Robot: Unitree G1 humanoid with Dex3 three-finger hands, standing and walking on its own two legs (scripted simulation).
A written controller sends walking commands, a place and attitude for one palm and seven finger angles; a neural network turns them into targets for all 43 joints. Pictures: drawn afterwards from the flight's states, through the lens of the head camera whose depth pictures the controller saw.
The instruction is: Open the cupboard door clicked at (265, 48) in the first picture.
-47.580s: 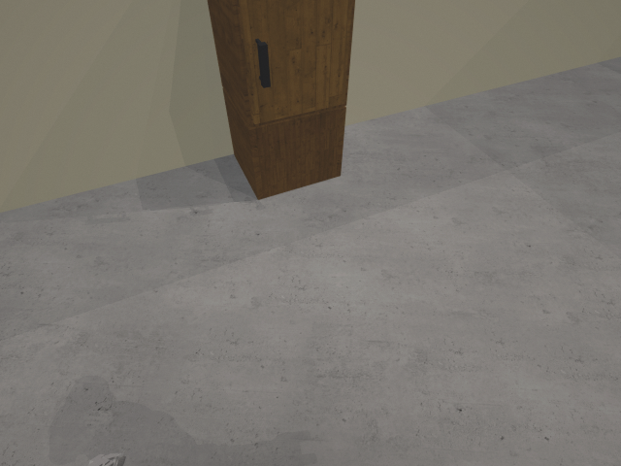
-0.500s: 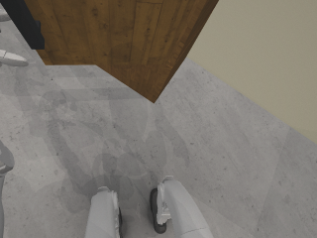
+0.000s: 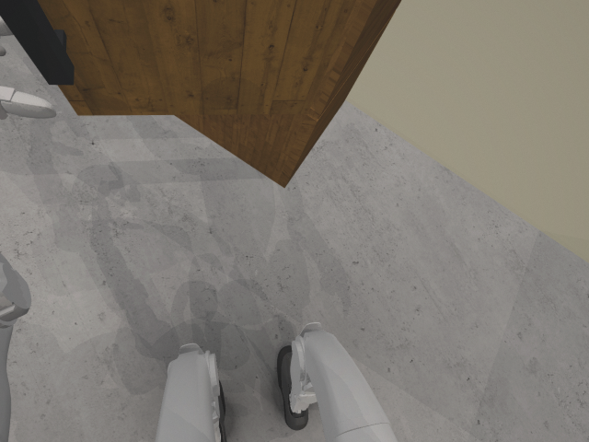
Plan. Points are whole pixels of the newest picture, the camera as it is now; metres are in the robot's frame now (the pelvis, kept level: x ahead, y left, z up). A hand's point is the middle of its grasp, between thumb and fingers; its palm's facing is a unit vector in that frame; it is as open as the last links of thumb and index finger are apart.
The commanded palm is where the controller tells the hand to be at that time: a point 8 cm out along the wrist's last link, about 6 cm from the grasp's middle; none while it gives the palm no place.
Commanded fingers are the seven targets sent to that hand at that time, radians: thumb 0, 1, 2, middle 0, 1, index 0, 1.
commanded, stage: slide the fingers in behind the handle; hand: left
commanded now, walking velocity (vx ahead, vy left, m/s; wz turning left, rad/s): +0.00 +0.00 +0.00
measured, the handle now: (34, 11) +0.60 +0.24 +0.04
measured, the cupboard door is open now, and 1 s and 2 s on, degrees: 39 40 40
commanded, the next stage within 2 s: close the thumb around the handle in 1.26 s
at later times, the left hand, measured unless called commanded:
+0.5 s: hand (31, 52) +0.55 +0.24 +0.05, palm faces +0.03 -1.00 -0.01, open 14.0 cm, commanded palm +0.54 +0.25 +0.05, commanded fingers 0.00 -0.50 0.30 -0.30 -1.20 -0.30 -1.20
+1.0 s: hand (56, 50) +0.56 +0.21 +0.05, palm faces +0.06 -1.00 -0.01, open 14.0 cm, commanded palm +0.54 +0.23 +0.05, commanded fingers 0.00 -0.50 0.30 -0.30 -1.20 -0.30 -1.20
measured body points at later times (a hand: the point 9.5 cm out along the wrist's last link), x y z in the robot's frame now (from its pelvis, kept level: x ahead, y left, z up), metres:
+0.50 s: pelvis +0.00 +0.00 +0.01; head +0.20 +0.05 +0.41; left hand +0.54 +0.29 +0.05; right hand +0.00 -0.26 -0.09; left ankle +0.01 +0.09 -0.60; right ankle +0.05 -0.13 -0.60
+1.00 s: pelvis +0.00 +0.00 +0.01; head +0.20 +0.04 +0.41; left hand +0.55 +0.27 +0.05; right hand +0.00 -0.26 -0.10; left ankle +0.01 +0.09 -0.60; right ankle +0.05 -0.13 -0.60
